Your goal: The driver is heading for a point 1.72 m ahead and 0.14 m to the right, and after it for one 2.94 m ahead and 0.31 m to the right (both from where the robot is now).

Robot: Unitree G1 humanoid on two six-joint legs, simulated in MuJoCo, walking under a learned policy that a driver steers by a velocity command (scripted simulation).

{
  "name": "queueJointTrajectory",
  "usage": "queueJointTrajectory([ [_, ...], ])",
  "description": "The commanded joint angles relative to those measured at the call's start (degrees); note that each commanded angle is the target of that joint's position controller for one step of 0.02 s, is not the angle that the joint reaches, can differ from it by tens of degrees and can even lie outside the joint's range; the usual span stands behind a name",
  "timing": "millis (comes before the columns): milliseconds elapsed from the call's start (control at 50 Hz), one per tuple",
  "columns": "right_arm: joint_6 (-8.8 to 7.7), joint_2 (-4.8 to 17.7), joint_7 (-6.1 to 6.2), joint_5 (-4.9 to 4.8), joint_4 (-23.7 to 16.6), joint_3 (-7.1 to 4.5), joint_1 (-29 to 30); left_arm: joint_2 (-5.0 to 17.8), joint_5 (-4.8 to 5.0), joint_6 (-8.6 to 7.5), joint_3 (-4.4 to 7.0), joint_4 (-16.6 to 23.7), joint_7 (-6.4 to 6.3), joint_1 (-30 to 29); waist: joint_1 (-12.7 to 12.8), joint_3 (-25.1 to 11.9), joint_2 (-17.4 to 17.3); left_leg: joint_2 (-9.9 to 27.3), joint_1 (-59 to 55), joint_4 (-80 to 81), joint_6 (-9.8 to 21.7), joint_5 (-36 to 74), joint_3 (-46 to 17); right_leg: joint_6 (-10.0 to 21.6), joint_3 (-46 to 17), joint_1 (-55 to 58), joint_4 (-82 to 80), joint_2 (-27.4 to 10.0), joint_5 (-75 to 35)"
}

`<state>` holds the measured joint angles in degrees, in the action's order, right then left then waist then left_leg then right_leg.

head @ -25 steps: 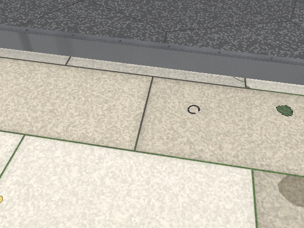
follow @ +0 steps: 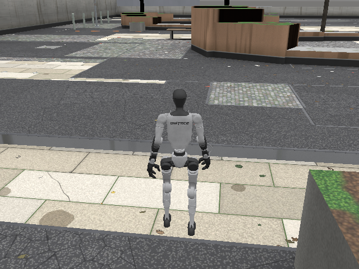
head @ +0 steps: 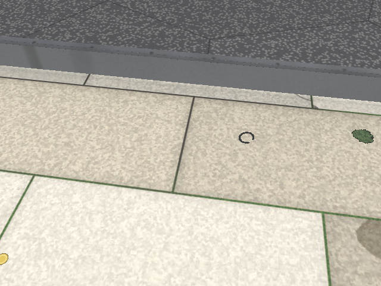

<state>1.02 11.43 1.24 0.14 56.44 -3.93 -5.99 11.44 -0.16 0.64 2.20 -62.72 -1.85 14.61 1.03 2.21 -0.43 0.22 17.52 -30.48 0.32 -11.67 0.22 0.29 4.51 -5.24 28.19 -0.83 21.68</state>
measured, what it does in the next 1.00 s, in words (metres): stands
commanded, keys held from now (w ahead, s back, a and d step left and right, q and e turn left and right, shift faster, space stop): no key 0.78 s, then w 0.22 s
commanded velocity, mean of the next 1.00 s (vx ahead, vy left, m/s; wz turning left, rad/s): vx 0.04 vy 0.00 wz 0.00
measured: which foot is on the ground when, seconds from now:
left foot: down 0.00-1.00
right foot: down 0.00-1.00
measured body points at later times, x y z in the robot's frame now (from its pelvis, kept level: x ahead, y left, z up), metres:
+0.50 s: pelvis -0.01 -0.01 +0.00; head +0.00 -0.01 +0.45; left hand -0.03 +0.23 -0.15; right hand +0.07 -0.25 -0.15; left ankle +0.05 +0.12 -0.73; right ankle -0.07 -0.11 -0.73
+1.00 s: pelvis +0.04 +0.01 +0.00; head +0.04 +0.02 +0.45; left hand -0.04 +0.26 -0.15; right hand +0.12 -0.25 -0.13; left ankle +0.06 +0.12 -0.71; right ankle -0.07 -0.11 -0.73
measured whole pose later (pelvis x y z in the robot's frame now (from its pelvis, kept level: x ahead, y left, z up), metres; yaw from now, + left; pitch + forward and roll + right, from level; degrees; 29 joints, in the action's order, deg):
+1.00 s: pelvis +0.04 +0.01 +0.00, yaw +0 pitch +0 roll +0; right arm -2.0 12.9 0.3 -1.8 61.2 -3.5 -9.2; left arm 12.0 1.1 -2.5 3.7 -62.0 -2.3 26.2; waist 2.1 -0.2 1.5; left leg 2.1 24.5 -46.6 3.6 -24.3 3.3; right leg 0.2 4.2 -1.7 24.2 -1.4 22.7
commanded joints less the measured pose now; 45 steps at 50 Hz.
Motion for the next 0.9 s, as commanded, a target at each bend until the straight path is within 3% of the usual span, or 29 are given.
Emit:
queueJointTrajectory([
  [20,-0.34,5.8,0.34,-0.01,-1.7,-1.00,1.2,5.4,-0.06,-0.42,0.74,0.6,-0.24,3.6,-0.2,-1.2,0.3,2.6,-9.9,2.3,2.6,15.6,-2.8,0.5,-2.6,-9.6,-7.1,-2.6,-8.1],
  [400,0.01,5.8,0.84,-0.13,3.2,-0.24,-0.2,3.4,-0.21,-0.88,0.23,0.0,-0.30,7.8,-0.7,0.6,0.6,2.2,-9.1,4.0,1.8,11.2,-2.7,0.8,-2.6,-10.6,-9.3,-2.4,-5.2],
  [780,0.13,5.5,1.07,-0.31,5.1,0.31,-2.1,2.6,-0.10,-1.15,-0.03,0.2,-0.33,11.4,-0.8,0.6,0.6,2.2,-8.8,4.0,1.9,11.9,-2.7,1.0,-2.4,-10.5,-9.1,-2.2,-7.4],
  [800,0.20,5.1,1.12,-0.27,5.5,0.42,-2.8,2.6,0.06,-1.05,0.08,-0.3,-0.44,12.6,-0.7,-0.3,1.2,1.1,-8.8,3.3,1.8,6.2,-1.5,1.4,-2.6,-10.1,-10.1,-2.1,-1.5],
  [840,0.09,5.6,1.20,-0.65,5.0,0.08,-2.0,6.3,0.89,-0.84,1.35,0.4,-0.91,12.9,0.0,2.9,5.3,-2.8,-2.0,-3.3,1.3,-11.2,3.2,5.4,-8.2,-10.7,-13.8,-5.4,16.1],
  [860,-0.45,6.1,1.00,-0.87,3.7,-0.11,0.5,8.3,1.23,-1.04,2.03,1.1,-1.13,13.2,1.1,5.8,8.0,-3.2,4.9,-8.7,1.4,-14.4,5.0,8.6,-14.7,-9.6,-17.5,-10.7,23.8],
  [880,-1.40,5.9,0.56,-1.16,1.9,0.04,3.5,10.2,1.49,-1.58,2.82,1.7,-1.28,12.8,1.8,9.0,10.3,-0.4,10.8,-14.6,2.3,-12.9,3.8,11.7,-21.8,-9.1,-20.6,-17.1,25.9],
  [900,-2.33,5.9,0.13,-1.56,0.7,-0.01,5.4,10.0,1.12,-2.38,3.01,1.9,-1.33,13.0,2.2,11.1,9.9,2.2,17.3,-19.3,3.0,-13.7,1.8,13.6,-25.4,-6.4,-21.8,-20.7,22.5],
])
